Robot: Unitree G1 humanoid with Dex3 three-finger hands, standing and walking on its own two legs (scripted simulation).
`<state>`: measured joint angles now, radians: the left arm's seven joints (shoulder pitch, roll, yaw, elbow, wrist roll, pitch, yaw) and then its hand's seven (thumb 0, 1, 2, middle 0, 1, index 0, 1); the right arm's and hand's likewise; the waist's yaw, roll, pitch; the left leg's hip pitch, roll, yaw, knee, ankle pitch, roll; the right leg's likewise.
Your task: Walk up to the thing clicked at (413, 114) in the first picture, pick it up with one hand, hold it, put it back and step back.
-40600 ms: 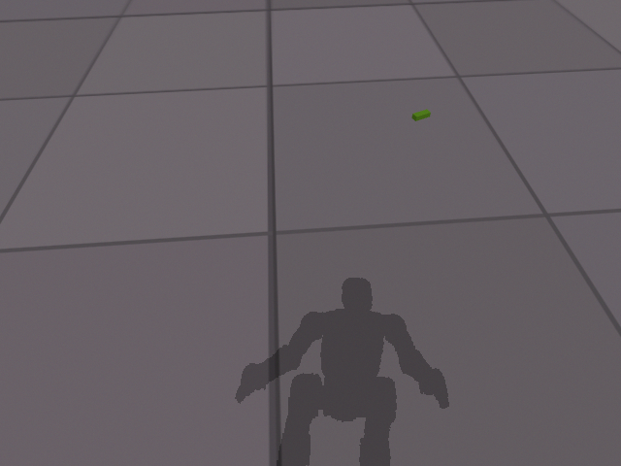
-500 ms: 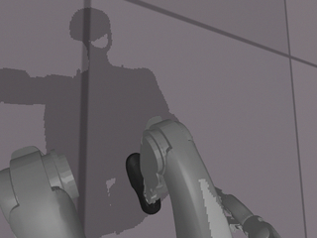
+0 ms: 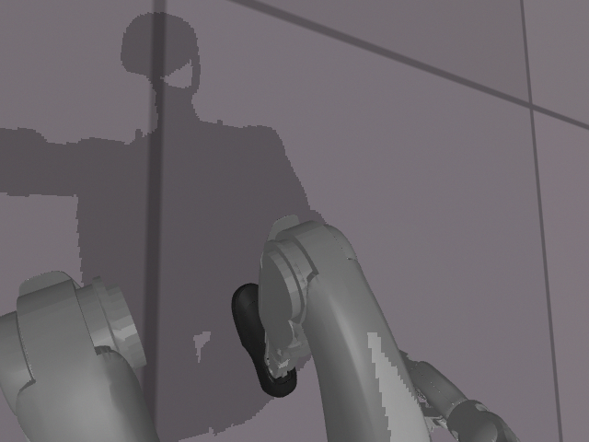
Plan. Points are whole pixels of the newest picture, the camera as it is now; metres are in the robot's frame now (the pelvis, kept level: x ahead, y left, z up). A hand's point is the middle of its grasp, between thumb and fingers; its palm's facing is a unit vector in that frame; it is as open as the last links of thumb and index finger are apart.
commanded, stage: rest palm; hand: left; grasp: from above
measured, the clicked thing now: out of the picture +0.42 +0.41 -0.29
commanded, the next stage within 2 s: close in 0.28 s
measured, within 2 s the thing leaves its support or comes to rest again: neither
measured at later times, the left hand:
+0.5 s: hand out of the picture +0.41 +0.40 -0.25, palm faces -0.43 -0.17 -0.88, open 13.6 cm
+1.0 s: hand out of the picture +0.41 +0.39 -0.25, palm faces -0.42 -0.17 -0.89, open 11.6 cm
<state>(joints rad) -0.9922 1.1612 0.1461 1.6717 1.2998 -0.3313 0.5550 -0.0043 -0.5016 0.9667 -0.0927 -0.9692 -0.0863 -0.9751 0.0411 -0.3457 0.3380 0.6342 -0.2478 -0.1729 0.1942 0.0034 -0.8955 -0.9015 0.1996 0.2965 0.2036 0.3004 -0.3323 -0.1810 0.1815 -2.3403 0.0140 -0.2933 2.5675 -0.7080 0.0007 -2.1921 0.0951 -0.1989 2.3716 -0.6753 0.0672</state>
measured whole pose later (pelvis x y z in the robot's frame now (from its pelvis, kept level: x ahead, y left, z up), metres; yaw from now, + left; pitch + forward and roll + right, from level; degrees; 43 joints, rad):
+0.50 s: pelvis +0.00 +0.00 +0.00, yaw +0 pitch +25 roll -16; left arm -0.99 1.17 0.14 1.67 1.30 -0.33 0.55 0.00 -0.39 0.89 -0.13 -0.97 -0.14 -0.96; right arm 0.04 -0.35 0.34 0.63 -0.25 -0.18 0.19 0.00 -0.89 -0.90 0.20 0.30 0.20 0.30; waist -0.33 -0.19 0.20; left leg -2.34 0.02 -0.29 2.57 -0.71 0.00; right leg -2.19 0.10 -0.20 2.37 -0.67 0.07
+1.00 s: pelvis +0.00 +0.00 +0.00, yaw +0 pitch +24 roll -16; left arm -0.98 1.17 0.15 1.67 1.29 -0.33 0.56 0.00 -0.09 0.65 -0.34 -0.81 -0.37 -0.77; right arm 0.04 -0.35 0.35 0.63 -0.25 -0.19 0.19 0.00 -0.88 -0.89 0.20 0.30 0.20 0.30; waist -0.33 -0.19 0.20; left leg -2.34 0.02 -0.30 2.58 -0.71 0.00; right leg -2.19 0.10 -0.20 2.38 -0.66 0.07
